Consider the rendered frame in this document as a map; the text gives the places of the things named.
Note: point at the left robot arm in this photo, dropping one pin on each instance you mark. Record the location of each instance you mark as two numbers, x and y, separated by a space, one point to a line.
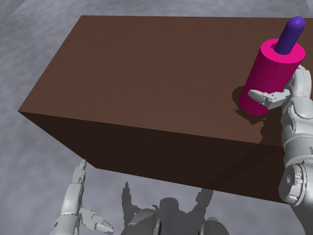
67 224

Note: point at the left robot hand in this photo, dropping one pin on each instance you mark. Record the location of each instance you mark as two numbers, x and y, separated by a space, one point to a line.
72 203

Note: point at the right robot hand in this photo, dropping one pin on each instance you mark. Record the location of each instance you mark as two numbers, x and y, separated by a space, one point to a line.
300 84

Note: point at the bottle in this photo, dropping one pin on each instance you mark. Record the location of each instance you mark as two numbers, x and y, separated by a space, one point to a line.
276 62

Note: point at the right robot arm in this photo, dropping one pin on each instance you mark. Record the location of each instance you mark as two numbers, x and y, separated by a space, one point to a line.
296 186

